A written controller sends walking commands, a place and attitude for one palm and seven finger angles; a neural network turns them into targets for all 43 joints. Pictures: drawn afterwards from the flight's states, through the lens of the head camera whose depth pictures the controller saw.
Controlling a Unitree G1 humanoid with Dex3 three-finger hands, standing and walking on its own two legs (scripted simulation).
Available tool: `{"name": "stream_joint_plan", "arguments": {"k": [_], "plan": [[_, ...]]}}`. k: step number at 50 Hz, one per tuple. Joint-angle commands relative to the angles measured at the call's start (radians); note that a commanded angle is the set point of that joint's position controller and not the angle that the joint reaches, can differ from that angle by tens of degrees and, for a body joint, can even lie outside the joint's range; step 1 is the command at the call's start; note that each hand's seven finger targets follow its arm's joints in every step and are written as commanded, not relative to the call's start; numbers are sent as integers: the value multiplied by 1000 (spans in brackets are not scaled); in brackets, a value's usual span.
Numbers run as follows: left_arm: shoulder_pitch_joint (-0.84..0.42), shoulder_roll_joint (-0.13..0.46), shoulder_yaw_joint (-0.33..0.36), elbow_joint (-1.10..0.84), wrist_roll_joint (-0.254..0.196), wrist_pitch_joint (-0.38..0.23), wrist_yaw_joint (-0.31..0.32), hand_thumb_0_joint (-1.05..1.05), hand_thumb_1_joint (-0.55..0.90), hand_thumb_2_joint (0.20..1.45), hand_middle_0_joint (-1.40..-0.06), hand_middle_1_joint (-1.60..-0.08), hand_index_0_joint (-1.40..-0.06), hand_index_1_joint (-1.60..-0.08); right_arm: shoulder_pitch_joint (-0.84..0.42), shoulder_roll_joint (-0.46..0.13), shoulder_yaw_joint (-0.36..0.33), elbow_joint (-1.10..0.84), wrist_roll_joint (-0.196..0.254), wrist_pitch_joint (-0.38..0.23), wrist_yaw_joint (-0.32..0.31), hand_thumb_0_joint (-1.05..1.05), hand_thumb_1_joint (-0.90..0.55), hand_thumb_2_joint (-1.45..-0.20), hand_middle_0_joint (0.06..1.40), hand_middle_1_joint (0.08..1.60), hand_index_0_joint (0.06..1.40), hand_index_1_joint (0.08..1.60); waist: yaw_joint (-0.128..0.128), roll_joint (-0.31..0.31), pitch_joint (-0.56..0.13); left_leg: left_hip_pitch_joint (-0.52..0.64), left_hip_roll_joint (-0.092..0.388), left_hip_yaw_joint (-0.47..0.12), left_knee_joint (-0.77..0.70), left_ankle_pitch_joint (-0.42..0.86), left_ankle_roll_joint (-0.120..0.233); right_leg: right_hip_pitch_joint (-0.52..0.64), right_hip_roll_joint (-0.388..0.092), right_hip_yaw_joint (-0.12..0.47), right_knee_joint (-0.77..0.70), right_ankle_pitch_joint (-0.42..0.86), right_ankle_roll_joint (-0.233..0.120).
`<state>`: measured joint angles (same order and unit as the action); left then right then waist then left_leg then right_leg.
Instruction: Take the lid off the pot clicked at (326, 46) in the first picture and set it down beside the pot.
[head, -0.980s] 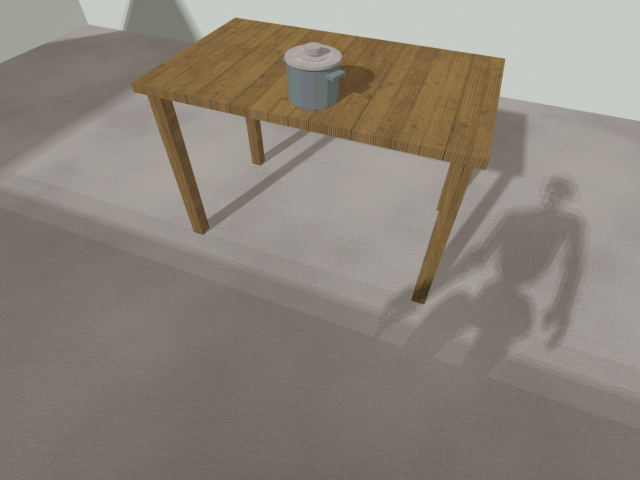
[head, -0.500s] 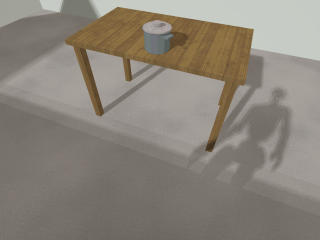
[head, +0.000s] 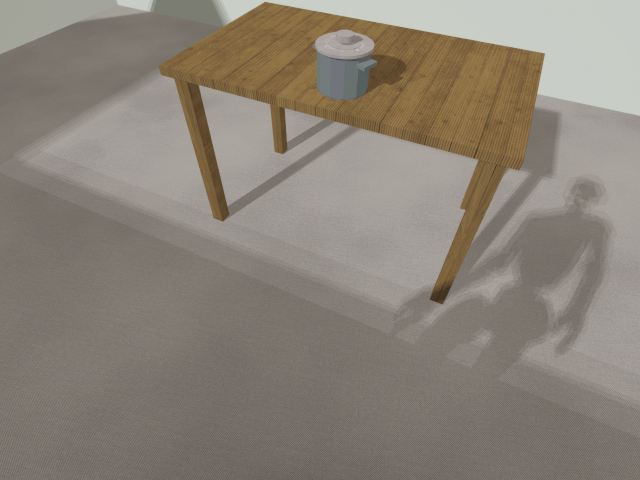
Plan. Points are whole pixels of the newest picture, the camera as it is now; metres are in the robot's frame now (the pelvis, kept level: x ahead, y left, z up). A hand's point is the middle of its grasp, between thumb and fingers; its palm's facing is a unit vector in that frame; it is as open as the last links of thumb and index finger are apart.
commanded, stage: walk to a spot facing it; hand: left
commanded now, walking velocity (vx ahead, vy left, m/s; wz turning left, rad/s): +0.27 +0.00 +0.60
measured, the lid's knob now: (345, 36) +1.13 -0.01 +0.06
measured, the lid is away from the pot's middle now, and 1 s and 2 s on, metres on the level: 0.00 0.00 0.00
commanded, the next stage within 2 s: turn to face it in 1.18 s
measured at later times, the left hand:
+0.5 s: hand out of the picture +0.12 +0.27 -0.16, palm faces +0.26 -0.95 -0.19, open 7.4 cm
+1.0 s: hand (195, 421) +0.23 +0.21 -0.15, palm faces +0.53 -0.82 -0.23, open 7.4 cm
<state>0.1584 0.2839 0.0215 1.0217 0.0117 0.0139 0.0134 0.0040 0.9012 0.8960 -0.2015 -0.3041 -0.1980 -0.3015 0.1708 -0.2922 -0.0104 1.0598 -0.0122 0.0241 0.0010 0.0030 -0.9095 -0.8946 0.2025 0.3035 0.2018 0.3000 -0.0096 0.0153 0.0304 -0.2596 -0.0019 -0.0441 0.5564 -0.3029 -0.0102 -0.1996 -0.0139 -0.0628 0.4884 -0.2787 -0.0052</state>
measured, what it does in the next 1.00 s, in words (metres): walks ahead, turning left: right foot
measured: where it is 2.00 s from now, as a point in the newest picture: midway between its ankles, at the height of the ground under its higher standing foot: (292, 426)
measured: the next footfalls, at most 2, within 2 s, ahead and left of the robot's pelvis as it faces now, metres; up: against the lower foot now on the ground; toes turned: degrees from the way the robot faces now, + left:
right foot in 0.70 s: +0.38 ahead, -0.01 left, +0.00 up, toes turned +14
left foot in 1.24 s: +0.40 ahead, +0.22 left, +0.00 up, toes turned +45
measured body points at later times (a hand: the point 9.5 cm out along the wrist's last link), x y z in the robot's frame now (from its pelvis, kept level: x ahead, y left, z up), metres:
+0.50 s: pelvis +0.10 +0.06 +0.01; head +0.11 +0.08 +0.46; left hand +0.10 +0.32 -0.14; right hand +0.11 -0.16 -0.14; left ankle +0.02 +0.14 -0.74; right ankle +0.21 -0.06 -0.66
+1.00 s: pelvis +0.31 +0.05 +0.01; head +0.34 +0.04 +0.46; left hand +0.20 +0.25 -0.14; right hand +0.53 -0.14 -0.13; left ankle +0.30 +0.20 -0.64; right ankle +0.34 -0.02 -0.74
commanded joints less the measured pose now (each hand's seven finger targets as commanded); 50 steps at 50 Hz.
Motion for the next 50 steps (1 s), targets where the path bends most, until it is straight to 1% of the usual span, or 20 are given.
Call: {"name": "stream_joint_plan", "arguments": {"k": [1,4,7,8,9,10,12,14,17,23,29,31,33,34,35,36,38,40,42,50], "plan": [[112,222,70,-74,19,-12,16,0,900,900,-200,-300,-200,-300,-64,-119,-47,-124,-4,-7,5,0,-900,-900,200,300,200,300,68,-216,20,-286,62,34,402,-251,5,86,-413,335,-296,-185,-197],[46,211,76,-105,24,-35,7,0,900,900,-200,-300,-200,-300,-10,-63,-46,-135,0,-24,31,0,-900,-900,200,300,200,300,14,-160,28,-163,93,78,254,-206,7,13,-366,162,-224,-114,-154],[29,181,77,-106,18,-29,-3,0,900,900,-200,-300,-200,-300,184,-45,-55,-87,-4,-32,33,0,-900,-900,200,300,200,300,-67,-45,3,174,16,183,-10,-41,8,-186,-270,-28,-21,-228,-61],[36,123,64,-117,11,-21,-12,0,900,900,-200,-300,-200,-300,293,-101,-70,-56,-7,-38,24,0,-900,-900,200,300,200,300,-105,176,5,241,71,2,-152,-183,39,-296,-171,-98,268,-259,-15],[14,43,48,-169,7,-17,-22,0,900,900,-200,-300,-200,-300,383,-199,-98,-47,-14,-52,12,0,-900,-900,200,300,200,300,-133,463,32,254,329,-503,-354,-327,143,-544,-27,-101,609,-391,53],[-54,55,45,-206,18,-23,-22,0,900,900,-200,-300,-200,-300,383,-210,-97,-47,-9,-52,0,0,-900,-900,200,300,200,300,-115,282,56,210,403,-621,-433,-341,216,-632,-58,62,710,-315,31],[-57,57,61,-184,22,-38,-31,0,900,900,-200,-300,-200,-300,282,-148,-84,-87,-5,-62,-8,0,-900,-900,200,300,200,300,-63,86,47,131,336,-539,-410,-364,219,-592,-105,95,756,-143,27],[29,52,62,-139,22,-38,-38,0,900,900,-200,-300,-200,-300,189,-87,-65,-104,-2,-86,-14,0,-900,-900,200,300,200,300,0,79,65,60,254,-360,-403,-198,185,-527,-120,98,734,1,42],[76,30,58,-122,20,-36,-43,0,900,900,-200,-300,-200,-300,214,-62,-64,-84,7,-109,-18,0,-900,-900,200,300,200,300,13,73,23,117,189,-220,-380,48,188,-503,-108,65,669,79,65],[-32,11,58,-172,14,-43,-39,0,900,900,-200,-300,-200,-300,294,-38,-70,-42,9,-115,-23,0,-900,-900,200,300,200,300,-25,63,49,244,209,-234,-398,127,238,-606,-114,56,506,107,84],[-118,-16,59,-208,3,-62,-43,0,900,900,-200,-300,-200,-300,288,-46,-75,-34,-5,-110,-24,0,-900,-900,200,300,200,300,-44,108,85,187,208,-194,-344,251,222,-433,-86,21,218,89,60],[-59,-8,65,-195,3,-70,-41,0,900,900,-200,-300,-200,-300,257,-59,-78,-37,-10,-107,-25,0,-900,-900,200,300,200,300,-16,110,68,133,206,-195,-289,310,205,-275,-55,7,144,80,39],[157,30,82,-130,9,-85,-37,0,900,900,-200,-300,-200,-300,225,-68,-80,-44,-6,-104,-23,0,-900,-900,200,300,200,300,81,21,-35,65,143,-146,-42,383,157,38,-20,-8,27,120,26],[315,112,101,-84,20,-101,-25,0,900,900,-200,-300,-200,-300,242,-33,-77,-52,3,-106,-13,0,-900,-900,200,300,200,300,139,-139,-144,-104,62,-82,246,231,104,312,-168,151,-32,34,-23],[420,226,128,-67,24,-98,-11,0,900,900,-200,-300,-200,-300,307,42,-62,-85,7,-113,-9,0,-900,-900,200,300,200,300,142,-404,-286,-335,-97,3,590,-247,51,497,-484,607,-177,-62,-110],[387,220,126,-78,5,-92,-4,0,900,900,-200,-300,-200,-300,239,1,-71,-112,3,-105,-5,0,-900,-900,200,300,200,300,132,-299,-210,-392,-22,-53,762,-251,67,392,-524,688,-261,-134,-132],[220,108,99,-111,10,-91,-3,0,900,900,-200,-300,-200,-300,160,13,-77,-109,-6,-103,9,0,-900,-900,200,300,200,300,78,-188,-64,-400,63,-4,823,-64,65,152,-432,494,-284,-256,-115],[153,14,65,-111,11,-101,-2,0,900,900,-200,-300,-200,-300,116,35,-73,-98,-11,-72,21,0,-900,-900,200,300,200,300,26,-128,5,-348,100,7,790,29,44,-5,-358,221,-279,-52,-79],[176,-7,50,-96,13,-107,1,0,900,900,-200,-300,-200,-300,119,57,-69,-94,-11,-48,28,0,-900,-900,200,300,200,300,4,-126,16,-346,89,30,757,66,25,-31,-315,77,-258,192,-65],[253,10,38,-63,7,-95,16,0,900,900,-200,-300,-200,-300,-48,64,-54,-161,-9,-5,42,0,-900,-900,200,300,200,300,11,-130,18,-399,89,118,502,137,-25,89,-299,-142,-217,642,-71]]}}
